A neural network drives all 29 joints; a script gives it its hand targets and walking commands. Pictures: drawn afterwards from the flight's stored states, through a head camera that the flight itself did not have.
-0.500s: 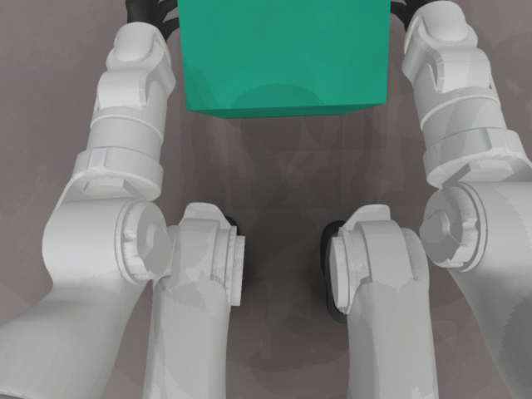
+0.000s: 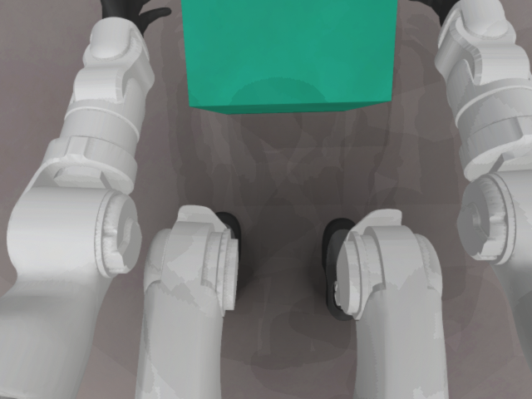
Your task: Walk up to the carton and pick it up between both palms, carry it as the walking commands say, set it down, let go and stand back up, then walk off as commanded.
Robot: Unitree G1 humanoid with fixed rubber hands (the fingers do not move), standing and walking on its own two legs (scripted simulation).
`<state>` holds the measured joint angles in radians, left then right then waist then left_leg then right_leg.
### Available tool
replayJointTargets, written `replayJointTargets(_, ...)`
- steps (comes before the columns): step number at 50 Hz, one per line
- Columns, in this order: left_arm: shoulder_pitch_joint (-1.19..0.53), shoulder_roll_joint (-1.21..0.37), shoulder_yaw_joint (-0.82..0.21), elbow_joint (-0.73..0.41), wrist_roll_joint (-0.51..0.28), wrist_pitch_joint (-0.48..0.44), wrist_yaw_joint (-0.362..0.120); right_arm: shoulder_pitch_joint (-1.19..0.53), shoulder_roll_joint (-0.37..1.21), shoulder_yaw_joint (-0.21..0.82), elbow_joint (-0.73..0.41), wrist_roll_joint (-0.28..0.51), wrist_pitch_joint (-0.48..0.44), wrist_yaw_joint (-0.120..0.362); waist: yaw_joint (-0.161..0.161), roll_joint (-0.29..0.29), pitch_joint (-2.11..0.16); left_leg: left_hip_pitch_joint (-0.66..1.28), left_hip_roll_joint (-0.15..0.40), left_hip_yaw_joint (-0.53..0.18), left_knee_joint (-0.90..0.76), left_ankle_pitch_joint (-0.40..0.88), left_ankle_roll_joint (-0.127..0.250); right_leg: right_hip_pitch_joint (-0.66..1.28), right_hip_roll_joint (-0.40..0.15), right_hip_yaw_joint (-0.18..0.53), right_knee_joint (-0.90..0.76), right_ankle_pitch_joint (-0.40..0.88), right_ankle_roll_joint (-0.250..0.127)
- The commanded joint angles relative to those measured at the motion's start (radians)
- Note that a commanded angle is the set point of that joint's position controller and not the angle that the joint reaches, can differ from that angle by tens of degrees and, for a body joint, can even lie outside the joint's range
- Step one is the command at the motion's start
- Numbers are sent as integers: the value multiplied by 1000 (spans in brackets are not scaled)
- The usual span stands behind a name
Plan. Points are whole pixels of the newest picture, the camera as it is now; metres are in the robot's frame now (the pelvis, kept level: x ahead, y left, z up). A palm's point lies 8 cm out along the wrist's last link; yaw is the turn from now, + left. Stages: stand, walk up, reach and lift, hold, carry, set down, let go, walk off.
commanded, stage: set down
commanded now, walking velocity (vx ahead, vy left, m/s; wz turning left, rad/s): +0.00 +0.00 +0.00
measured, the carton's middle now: (285, 32) +0.54 +0.00 -0.25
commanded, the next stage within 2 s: let go in 1.40 s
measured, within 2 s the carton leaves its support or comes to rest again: neither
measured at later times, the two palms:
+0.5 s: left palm out of the picture +0.54 +0.19 -0.06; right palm out of the picture +0.56 -0.19 -0.06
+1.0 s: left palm out of the picture +0.54 +0.20 +0.10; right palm out of the picture +0.56 -0.20 +0.10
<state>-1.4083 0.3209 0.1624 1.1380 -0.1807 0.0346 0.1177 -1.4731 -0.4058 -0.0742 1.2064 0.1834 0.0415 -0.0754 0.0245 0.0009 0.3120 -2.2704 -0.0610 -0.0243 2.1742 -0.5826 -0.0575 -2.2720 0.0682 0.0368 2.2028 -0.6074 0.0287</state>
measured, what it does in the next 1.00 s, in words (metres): rises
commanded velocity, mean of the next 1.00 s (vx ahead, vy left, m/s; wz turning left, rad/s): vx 0.00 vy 0.00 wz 0.00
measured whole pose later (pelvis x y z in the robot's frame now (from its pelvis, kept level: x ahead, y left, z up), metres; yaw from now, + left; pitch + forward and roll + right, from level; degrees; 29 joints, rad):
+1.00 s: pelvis +0.02 +0.00 +0.19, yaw -1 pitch +47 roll +1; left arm -1.14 0.24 0.31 0.79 -0.04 0.19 0.08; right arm -1.23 -0.34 -0.25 0.91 0.02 0.19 -0.01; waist 0.04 -0.01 -0.04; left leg -1.85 -0.04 -0.04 1.46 -0.44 -0.03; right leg -1.85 0.06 0.05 1.48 -0.46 0.02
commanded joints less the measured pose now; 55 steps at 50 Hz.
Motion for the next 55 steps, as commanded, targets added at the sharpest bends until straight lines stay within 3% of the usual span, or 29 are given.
replayJointTargets(1, -220, 101, 0, -96, -7, -17, -3, -238, -109, -18, -82, -1, -19, 5, 8, -32, -1107, 535, 28, 66, -130, 365, 0, 500, -35, -42, -168, 346, 12)
replayJointTargets(10, -208, 124, 8, -307, -25, 27, 33, -245, -138, -26, -292, -4, 24, -21, 10, -41, -1498, 771, 2, 97, -163, 444, 6, 711, -18, -87, -205, 400, 11)
replayJointTargets(18, -125, 88, 73, -294, 41, 66, 25, -162, -93, -71, -279, -66, 64, -5, 15, -47, -1335, 670, -9, 104, -278, 348, 9, 658, -4, -88, -318, 325, 2)
replayJointTargets(27, -93, 68, 108, -330, 76, 92, 5, -133, -69, -110, -312, -105, 93, 7, 19, -54, -1364, 682, -16, 114, -425, 348, 6, 740, 15, -85, -470, 341, -1)
replayJointTargets(41, -14, 52, 143, -441, 121, 133, -24, -59, -64, -162, -408, -140, 130, 39, 24, -55, -1457, 879, -27, 117, -681, 429, -1, 954, 26, -90, -719, 430, 7)
replayJointTargets(55, 98, -7, 164, -475, 178, 127, -55, 46, -43, -209, -409, -187, 111, 92, 20, -46, -1411, 1145, -19, 85, -961, 570, -3, 1122, 21, -75, -1001, 548, 22)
